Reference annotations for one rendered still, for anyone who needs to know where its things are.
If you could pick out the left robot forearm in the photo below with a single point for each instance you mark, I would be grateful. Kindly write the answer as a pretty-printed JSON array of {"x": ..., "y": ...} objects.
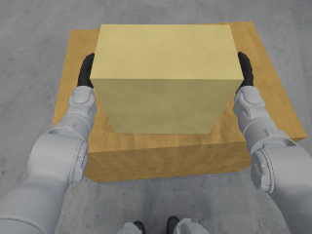
[{"x": 78, "y": 119}]

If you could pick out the left robot upper arm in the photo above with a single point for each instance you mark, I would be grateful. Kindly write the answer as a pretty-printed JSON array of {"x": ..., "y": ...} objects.
[{"x": 34, "y": 206}]

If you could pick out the left robot foot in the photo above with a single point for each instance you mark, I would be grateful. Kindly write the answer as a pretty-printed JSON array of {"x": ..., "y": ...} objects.
[{"x": 140, "y": 226}]

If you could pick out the right robot hand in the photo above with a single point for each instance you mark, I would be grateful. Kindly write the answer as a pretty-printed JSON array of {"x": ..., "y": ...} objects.
[{"x": 246, "y": 70}]

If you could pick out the right robot forearm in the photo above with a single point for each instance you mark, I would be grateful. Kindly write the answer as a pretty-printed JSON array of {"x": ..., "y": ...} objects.
[{"x": 255, "y": 123}]

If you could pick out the carton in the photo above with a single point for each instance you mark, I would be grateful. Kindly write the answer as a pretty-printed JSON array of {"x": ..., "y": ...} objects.
[{"x": 165, "y": 78}]

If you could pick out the pedestal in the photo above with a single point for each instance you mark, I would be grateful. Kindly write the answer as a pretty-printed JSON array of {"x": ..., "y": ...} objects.
[{"x": 117, "y": 156}]

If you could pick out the left robot hand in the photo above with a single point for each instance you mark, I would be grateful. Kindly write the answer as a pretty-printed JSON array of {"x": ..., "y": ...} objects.
[{"x": 85, "y": 71}]

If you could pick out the right robot shin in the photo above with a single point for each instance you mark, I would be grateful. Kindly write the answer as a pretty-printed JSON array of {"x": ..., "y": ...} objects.
[{"x": 182, "y": 221}]

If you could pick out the right robot upper arm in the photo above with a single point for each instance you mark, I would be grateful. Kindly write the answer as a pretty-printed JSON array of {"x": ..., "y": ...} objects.
[{"x": 285, "y": 173}]

